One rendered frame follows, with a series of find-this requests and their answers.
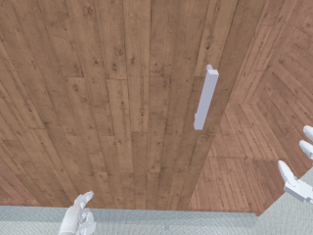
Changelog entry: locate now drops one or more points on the left robot hand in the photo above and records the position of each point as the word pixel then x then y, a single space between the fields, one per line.
pixel 72 221

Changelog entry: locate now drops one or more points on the handle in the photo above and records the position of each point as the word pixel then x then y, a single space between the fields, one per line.
pixel 206 96

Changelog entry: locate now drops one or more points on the wardrobe door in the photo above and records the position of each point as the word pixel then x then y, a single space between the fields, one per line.
pixel 101 95
pixel 10 186

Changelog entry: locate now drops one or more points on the right robot hand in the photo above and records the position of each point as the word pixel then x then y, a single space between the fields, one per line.
pixel 298 188

